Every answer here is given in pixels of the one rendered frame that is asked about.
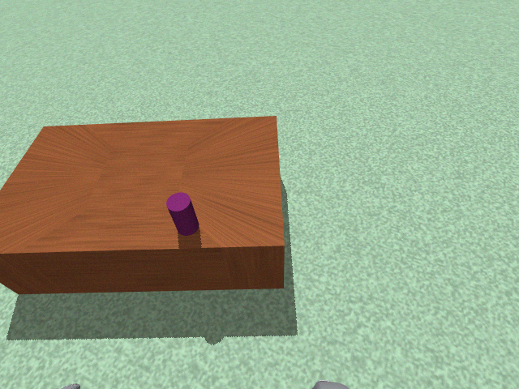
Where can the can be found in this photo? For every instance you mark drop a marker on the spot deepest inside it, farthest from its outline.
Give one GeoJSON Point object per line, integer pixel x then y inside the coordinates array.
{"type": "Point", "coordinates": [183, 214]}

